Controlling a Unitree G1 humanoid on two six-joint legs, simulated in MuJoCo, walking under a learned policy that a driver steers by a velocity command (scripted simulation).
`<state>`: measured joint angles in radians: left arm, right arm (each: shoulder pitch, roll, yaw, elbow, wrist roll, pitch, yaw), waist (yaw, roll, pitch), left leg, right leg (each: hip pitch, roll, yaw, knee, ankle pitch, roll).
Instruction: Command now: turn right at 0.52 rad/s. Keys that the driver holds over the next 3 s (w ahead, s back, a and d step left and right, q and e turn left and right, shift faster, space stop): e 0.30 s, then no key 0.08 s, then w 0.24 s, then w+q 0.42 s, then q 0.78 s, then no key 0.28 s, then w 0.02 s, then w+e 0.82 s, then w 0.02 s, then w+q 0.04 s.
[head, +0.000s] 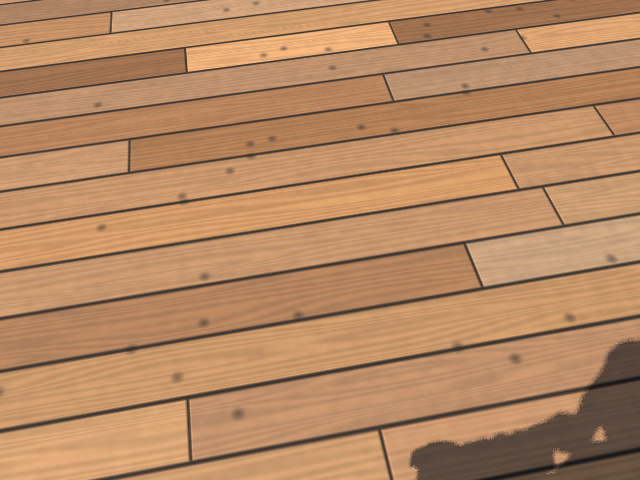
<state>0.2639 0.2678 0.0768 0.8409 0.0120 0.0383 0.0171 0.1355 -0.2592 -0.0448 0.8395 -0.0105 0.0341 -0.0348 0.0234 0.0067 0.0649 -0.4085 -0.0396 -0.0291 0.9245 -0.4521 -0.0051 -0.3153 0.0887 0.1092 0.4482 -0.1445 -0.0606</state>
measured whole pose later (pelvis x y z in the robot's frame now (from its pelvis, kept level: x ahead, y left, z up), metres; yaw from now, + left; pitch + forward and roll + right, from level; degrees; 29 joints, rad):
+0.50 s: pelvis -0.01 +0.03 +0.00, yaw -15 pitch +0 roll -1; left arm 0.19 0.28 0.07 0.83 0.02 0.08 -0.04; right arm 0.26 -0.25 -0.04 0.79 -0.03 0.00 -0.02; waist -0.03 -0.02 0.03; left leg -0.18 0.02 0.08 0.42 -0.25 0.04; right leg -0.32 0.04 0.04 0.78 -0.47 0.01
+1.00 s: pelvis +0.16 -0.02 -0.02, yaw -7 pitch +2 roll +0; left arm 0.41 0.22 0.01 0.99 0.03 -0.08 0.02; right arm 0.09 -0.25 -0.04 0.77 -0.03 -0.01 0.06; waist 0.04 0.01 0.06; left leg -0.59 -0.01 0.11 0.66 -0.14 0.11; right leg 0.22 0.03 -0.15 0.19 -0.42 -0.02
